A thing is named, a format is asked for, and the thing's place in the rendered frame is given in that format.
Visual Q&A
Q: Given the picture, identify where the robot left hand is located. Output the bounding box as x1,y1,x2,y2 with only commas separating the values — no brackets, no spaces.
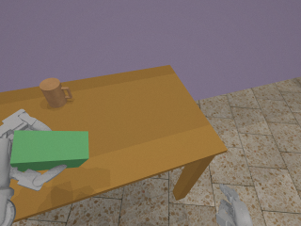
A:
0,109,67,191

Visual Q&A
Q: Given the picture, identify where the robot right hand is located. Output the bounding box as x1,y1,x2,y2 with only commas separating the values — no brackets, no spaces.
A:
215,184,253,226

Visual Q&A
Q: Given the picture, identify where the sponge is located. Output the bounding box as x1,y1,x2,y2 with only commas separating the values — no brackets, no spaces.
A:
9,130,89,172

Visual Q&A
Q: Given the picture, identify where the table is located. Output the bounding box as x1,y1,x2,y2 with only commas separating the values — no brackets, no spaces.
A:
0,65,228,223

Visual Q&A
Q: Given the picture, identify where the left robot forearm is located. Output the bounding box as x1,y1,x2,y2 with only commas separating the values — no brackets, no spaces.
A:
0,186,16,226

